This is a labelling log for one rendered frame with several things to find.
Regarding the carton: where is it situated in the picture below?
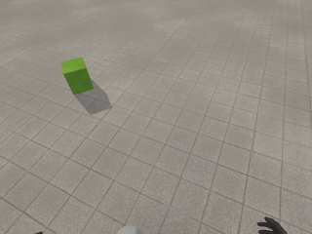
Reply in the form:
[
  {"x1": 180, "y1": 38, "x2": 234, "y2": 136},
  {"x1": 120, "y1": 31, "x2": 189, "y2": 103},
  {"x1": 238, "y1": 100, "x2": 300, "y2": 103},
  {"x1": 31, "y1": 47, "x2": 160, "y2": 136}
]
[{"x1": 61, "y1": 57, "x2": 94, "y2": 95}]

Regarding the robot right hand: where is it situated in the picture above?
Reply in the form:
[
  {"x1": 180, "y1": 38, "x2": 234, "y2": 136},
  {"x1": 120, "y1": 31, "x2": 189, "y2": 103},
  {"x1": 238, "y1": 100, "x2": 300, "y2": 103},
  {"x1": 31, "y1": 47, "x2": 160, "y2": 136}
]
[{"x1": 257, "y1": 216, "x2": 288, "y2": 234}]

